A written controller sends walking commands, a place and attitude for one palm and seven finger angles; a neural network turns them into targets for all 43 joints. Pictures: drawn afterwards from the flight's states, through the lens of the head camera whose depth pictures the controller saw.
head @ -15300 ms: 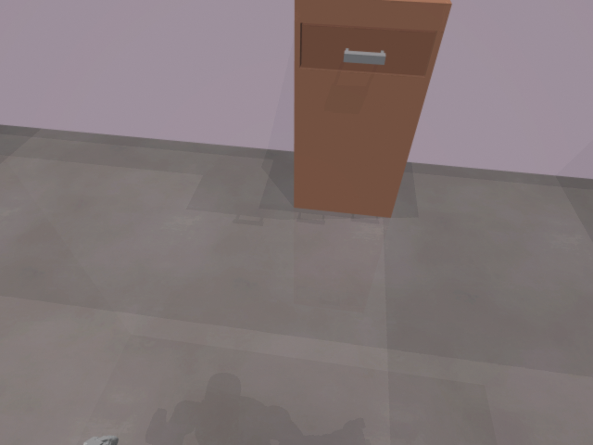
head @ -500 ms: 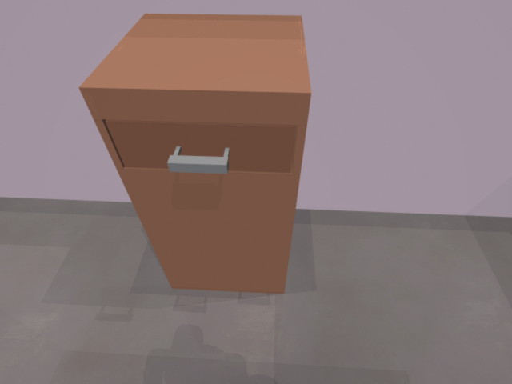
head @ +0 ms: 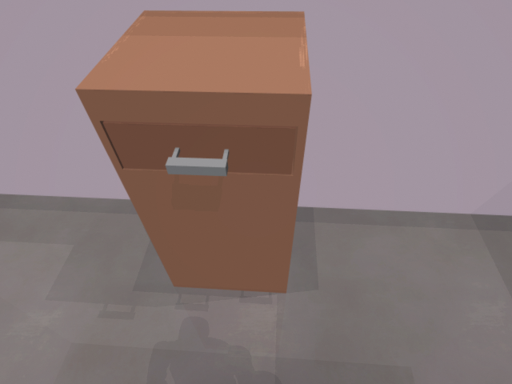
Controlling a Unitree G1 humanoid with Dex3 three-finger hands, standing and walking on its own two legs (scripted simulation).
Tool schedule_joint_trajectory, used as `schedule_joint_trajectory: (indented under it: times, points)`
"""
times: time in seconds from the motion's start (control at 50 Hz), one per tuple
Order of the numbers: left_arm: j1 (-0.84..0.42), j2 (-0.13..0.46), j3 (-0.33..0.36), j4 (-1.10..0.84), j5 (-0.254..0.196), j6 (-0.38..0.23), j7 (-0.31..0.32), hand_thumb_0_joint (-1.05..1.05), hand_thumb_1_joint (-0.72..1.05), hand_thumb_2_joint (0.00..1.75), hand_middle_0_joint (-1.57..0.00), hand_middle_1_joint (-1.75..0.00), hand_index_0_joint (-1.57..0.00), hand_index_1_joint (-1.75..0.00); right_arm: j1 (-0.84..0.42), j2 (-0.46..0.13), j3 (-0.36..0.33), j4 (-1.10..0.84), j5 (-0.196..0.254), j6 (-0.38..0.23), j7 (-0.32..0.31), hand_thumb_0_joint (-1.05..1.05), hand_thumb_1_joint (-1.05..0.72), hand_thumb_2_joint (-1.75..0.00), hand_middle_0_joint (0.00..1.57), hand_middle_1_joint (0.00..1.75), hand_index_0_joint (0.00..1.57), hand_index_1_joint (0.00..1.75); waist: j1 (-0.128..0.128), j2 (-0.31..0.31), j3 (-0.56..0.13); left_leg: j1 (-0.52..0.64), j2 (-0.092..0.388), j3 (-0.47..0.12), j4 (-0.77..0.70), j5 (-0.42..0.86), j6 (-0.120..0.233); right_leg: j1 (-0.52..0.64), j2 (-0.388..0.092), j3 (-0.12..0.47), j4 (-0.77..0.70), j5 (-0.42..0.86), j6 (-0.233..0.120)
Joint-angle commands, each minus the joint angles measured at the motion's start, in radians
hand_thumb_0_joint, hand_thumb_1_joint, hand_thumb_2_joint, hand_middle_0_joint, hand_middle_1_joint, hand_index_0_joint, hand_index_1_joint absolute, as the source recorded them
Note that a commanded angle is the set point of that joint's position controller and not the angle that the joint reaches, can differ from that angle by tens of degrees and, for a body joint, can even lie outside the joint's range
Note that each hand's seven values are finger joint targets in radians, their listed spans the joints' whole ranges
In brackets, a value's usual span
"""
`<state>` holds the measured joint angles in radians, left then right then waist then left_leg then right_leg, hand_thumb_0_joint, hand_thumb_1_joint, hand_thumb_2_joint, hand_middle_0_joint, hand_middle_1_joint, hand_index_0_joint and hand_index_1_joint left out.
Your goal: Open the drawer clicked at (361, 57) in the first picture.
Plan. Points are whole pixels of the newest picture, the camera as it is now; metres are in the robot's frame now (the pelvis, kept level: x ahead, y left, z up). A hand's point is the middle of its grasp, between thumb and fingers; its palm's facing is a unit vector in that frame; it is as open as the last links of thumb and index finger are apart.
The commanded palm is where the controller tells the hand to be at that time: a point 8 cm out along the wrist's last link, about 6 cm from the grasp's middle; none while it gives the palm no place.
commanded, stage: raise the hand with hooked fingers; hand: left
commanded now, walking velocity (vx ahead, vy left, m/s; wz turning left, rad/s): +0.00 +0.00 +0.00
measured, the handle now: (199, 159) +0.57 +0.18 +0.00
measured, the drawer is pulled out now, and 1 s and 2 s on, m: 0.00 0.00 0.00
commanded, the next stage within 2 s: move the hooked fingers above the handle in 1.84 s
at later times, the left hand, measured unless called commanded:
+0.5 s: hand (125, 360) +0.16 +0.22 -0.04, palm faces +0.03 -0.07 -1.00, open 9.4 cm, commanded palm +0.16 +0.22 +0.02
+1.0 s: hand (117, 278) +0.25 +0.24 +0.04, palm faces +0.10 -0.07 -0.99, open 12.3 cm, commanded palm +0.23 +0.23 +0.10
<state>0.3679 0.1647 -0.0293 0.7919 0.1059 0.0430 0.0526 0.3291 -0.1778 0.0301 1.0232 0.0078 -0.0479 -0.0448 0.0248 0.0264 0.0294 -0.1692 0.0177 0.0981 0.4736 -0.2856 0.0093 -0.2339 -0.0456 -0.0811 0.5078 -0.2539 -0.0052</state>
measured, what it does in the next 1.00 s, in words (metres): stands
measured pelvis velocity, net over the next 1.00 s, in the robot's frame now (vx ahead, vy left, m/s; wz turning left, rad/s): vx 0.00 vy -0.01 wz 0.00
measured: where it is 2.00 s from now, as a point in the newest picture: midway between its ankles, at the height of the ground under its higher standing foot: outside the picture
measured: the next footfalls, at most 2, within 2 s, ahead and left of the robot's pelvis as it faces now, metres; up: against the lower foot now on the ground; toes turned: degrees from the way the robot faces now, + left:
none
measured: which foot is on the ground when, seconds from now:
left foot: down 0.00-1.00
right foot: down 0.00-1.00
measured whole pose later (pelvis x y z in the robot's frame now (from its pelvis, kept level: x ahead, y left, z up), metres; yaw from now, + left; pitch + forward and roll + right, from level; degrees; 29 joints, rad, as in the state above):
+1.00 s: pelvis +0.00 -0.01 -0.01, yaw +0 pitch +5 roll +1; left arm 0.22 0.42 -0.01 -0.07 0.98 -0.01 0.28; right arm 0.15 -0.28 -0.05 0.63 -0.03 0.09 -0.02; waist 0.08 0.07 -0.04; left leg -0.36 0.02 0.09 0.62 -0.35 0.00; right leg -0.42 -0.05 -0.08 0.66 -0.33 -0.02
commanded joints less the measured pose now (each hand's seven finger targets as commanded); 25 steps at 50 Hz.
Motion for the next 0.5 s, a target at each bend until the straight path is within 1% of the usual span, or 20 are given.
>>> schedule_joint_trajectory:
  times: [0.0,0.02,0.04,0.06,0.08,0.1,0.14,0.16,0.18,0.2,0.22,0.26,0.28,0.32,0.34,0.36,0.38,0.4,0.46,0.48]
  points:
    - [-0.041,0.122,-0.067,-0.779,0.173,-0.032,0.165,0.00,0.81,0.86,-0.21,-0.36,-0.21,-0.36,-0.151,-0.153,-0.058,-0.294,0.042,-0.255,-0.060,0.00,-0.90,-0.90,0.20,0.30,0.20,0.30,-0.026,0.137,-0.142,-0.038,0.012,-0.074,-0.063,0.231,-0.002,-0.080,0.043,0.031,0.038,0.048,-0.035]
    - [-0.114,0.210,-0.018,-0.840,0.256,-0.038,0.197,0.00,0.78,0.85,-0.21,-0.37,-0.21,-0.37,-0.210,-0.189,-0.065,-0.351,0.022,-0.256,-0.054,0.00,-0.90,-0.90,0.20,0.30,0.20,0.30,-0.034,0.082,-0.030,-0.114,-0.005,-0.109,-0.037,0.135,0.003,-0.151,0.047,0.052,0.027,0.014,-0.043]
    - [-0.061,0.237,0.001,-0.817,0.360,-0.040,0.226,0.00,0.76,0.84,-0.21,-0.39,-0.21,-0.39,-0.190,-0.200,-0.073,-0.373,-0.003,-0.239,-0.048,0.00,-0.90,-0.90,0.20,0.30,0.20,0.30,-0.032,-0.022,-0.078,-0.152,-0.013,-0.101,-0.002,0.089,0.013,-0.184,0.047,0.037,0.037,-0.041,-0.040]
    - [-0.002,0.227,0.002,-0.770,0.458,-0.040,0.250,0.00,0.74,0.83,-0.21,-0.40,-0.21,-0.40,-0.195,-0.191,-0.080,-0.412,-0.019,-0.218,-0.040,0.00,-0.90,-0.90,0.20,0.30,0.20,0.30,-0.018,-0.121,-0.069,-0.211,-0.024,-0.096,0.034,0.063,0.013,-0.227,0.052,0.039,0.041,-0.108,-0.039]
    - [0.086,0.227,0.017,-0.758,0.543,-0.044,0.270,0.00,0.71,0.82,-0.21,-0.42,-0.21,-0.42,-0.206,-0.191,-0.095,-0.460,-0.026,-0.197,-0.026,0.00,-0.90,-0.90,0.20,0.30,0.20,0.30,0.023,-0.096,-0.105,-0.232,-0.037,-0.082,0.057,0.064,0.007,-0.214,0.052,0.068,0.041,-0.150,-0.044]
    - [0.179,0.216,0.014,-0.740,0.635,-0.053,0.295,0.00,0.69,0.81,-0.22,-0.43,-0.22,-0.43,-0.218,-0.184,-0.103,-0.491,-0.040,-0.165,-0.009,0.00,-0.90,-0.90,0.20,0.30,0.20,0.30,0.053,-0.129,-0.135,-0.258,-0.040,-0.063,0.081,0.063,-0.002,-0.222,0.058,0.074,0.056,-0.181,-0.049]
    - [0.296,0.160,-0.024,-0.692,0.773,-0.067,0.329,0.00,0.64,0.79,-0.22,-0.47,-0.22,-0.47,-0.263,-0.183,-0.112,-0.547,-0.061,-0.095,0.027,0.00,-0.90,-0.90,0.20,0.30,0.20,0.30,0.085,-0.195,-0.079,-0.345,-0.046,-0.054,0.116,0.031,-0.005,-0.259,0.061,0.112,0.071,-0.179,-0.061]
    - [0.297,0.167,-0.017,-0.704,0.824,-0.081,0.339,0.00,0.62,0.78,-0.22,-0.48,-0.22,-0.48,-0.283,-0.184,-0.114,-0.566,-0.066,-0.062,0.044,0.00,-0.90,-0.90,0.20,0.30,0.20,0.30,0.093,-0.218,-0.078,-0.375,-0.048,-0.050,0.136,0.033,-0.003,-0.258,0.057,0.136,0.082,-0.134,-0.064]
    - [0.309,0.197,0.023,-0.737,0.866,-0.097,0.348,0.00,0.60,0.77,-0.22,-0.50,-0.22,-0.50,-0.300,-0.178,-0.116,-0.585,-0.062,-0.032,0.060,0.00,-0.90,-0.90,0.20,0.30,0.20,0.30,0.120,-0.220,-0.109,-0.396,-0.053,-0.048,0.150,0.050,-0.001,-0.227,0.053,0.162,0.098,-0.088,-0.068]
    - [0.273,0.226,0.033,-0.804,0.899,-0.111,0.358,0.00,0.57,0.76,-0.22,-0.51,-0.22,-0.51,-0.325,-0.178,-0.110,-0.607,-0.064,-0.009,0.071,0.00,-0.90,-0.90,0.20,0.30,0.20,0.30,0.127,-0.190,-0.155,-0.407,-0.059,-0.043,0.165,0.064,0.002,-0.205,0.045,0.174,0.124,-0.036,-0.067]
    - [0.266,0.261,0.072,-0.837,0.929,-0.123,0.371,0.00,0.55,0.75,-0.22,-0.53,-0.22,-0.53,-0.328,-0.169,-0.107,-0.618,-0.064,0.007,0.077,0.00,-0.90,-0.90,0.20,0.30,0.20,0.30,0.135,-0.164,-0.198,-0.409,-0.062,-0.039,0.180,0.081,0.006,-0.184,0.044,0.180,0.148,0.011,-0.066]
    - [0.204,0.311,0.113,-0.910,0.973,-0.138,0.399,0.00,0.50,0.73,-0.23,-0.55,-0.23,-0.55,-0.327,-0.160,-0.103,-0.641,-0.072,0.032,0.081,0.00,-0.90,-0.90,0.20,0.30,0.20,0.30,0.124,-0.125,-0.254,-0.397,-0.071,-0.037,0.219,0.091,0.010,-0.204,0.042,0.205,0.173,0.052,-0.062]
    - [0.133,0.340,0.135,-0.941,0.991,-0.146,0.415,0.00,0.48,0.72,-0.23,-0.57,-0.23,-0.57,-0.325,-0.159,-0.104,-0.638,-0.081,0.043,0.081,0.00,-0.90,-0.90,0.20,0.30,0.20,0.30,0.111,-0.121,-0.255,-0.389,-0.077,-0.046,0.245,0.080,0.010,-0.247,0.043,0.226,0.176,0.022,-0.061]
    - [-0.003,0.368,0.148,-1.021,1.008,-0.164,0.446,0.00,0.43,0.70,-0.23,-0.60,-0.23,-0.60,-0.321,-0.151,-0.106,-0.650,-0.095,0.061,0.080,0.00,-0.90,-0.90,0.20,0.30,0.20,0.30,0.081,-0.049,-0.303,-0.335,-0.080,-0.047,0.300,0.054,0.016,-0.326,0.029,0.243,0.177,-0.041,-0.059]
    - [-0.088,0.383,0.151,-1.071,1.001,-0.178,0.457,0.00,0.41,0.69,-0.24,-0.62,-0.24,-0.62,-0.319,-0.149,-0.107,-0.651,-0.100,0.065,0.076,0.00,-0.90,-0.90,0.20,0.30,0.20,0.30,0.061,-0.039,-0.334,-0.301,-0.080,-0.052,0.330,0.047,0.017,-0.365,0.024,0.258,0.177,-0.064,-0.057]
    - [-0.131,0.396,0.161,-1.089,0.996,-0.190,0.468,0.00,0.39,0.68,-0.24,-0.63,-0.24,-0.63,-0.319,-0.148,-0.107,-0.653,-0.100,0.066,0.069,0.00,-0.90,-0.90,0.20,0.30,0.20,0.30,0.050,0.004,-0.351,-0.283,-0.080,-0.057,0.353,0.042,0.021,-0.386,0.024,0.251,0.182,-0.073,-0.057]
    - [-0.207,0.408,0.159,-1.126,0.987,-0.197,0.477,0.00,0.36,0.67,-0.24,-0.64,-0.24,-0.64,-0.314,-0.145,-0.104,-0.647,-0.106,0.065,0.065,0.00,-0.90,-0.90,0.20,0.30,0.20,0.30,0.023,-0.016,-0.347,-0.270,-0.078,-0.073,0.379,0.029,0.023,-0.430,0.026,0.261,0.178,-0.107,-0.054]
    - [-0.215,0.398,0.151,-1.119,0.975,-0.200,0.480,0.00,0.34,0.66,-0.24,-0.66,-0.24,-0.66,-0.310,-0.146,-0.107,-0.645,-0.106,0.063,0.061,0.00,-0.90,-0.90,0.20,0.30,0.20,0.30,0.014,-0.009,-0.356,-0.267,-0.077,-0.070,0.390,0.020,0.027,-0.429,0.024,0.251,0.174,-0.108,-0.050]
    - [-0.200,0.396,0.136,-1.087,0.944,-0.163,0.463,0.00,0.27,0.63,-0.25,-0.70,-0.25,-0.70,-0.312,-0.150,-0.099,-0.642,-0.101,0.062,0.057,0.00,-0.90,-0.90,0.20,0.30,0.20,0.30,0.009,0.014,-0.357,-0.274,-0.073,-0.067,0.369,0.036,0.024,-0.386,0.028,0.216,0.176,-0.051,-0.045]
    - [-0.189,0.403,0.145,-1.067,0.936,-0.138,0.452,0.00,0.25,0.62,-0.25,-0.72,-0.25,-0.72,-0.321,-0.149,-0.092,-0.637,-0.098,0.067,0.055,0.00,-0.90,-0.90,0.20,0.30,0.20,0.30,0.011,0.000,-0.359,-0.281,-0.069,-0.070,0.356,0.049,0.026,-0.345,0.034,0.207,0.175,-0.017,-0.044]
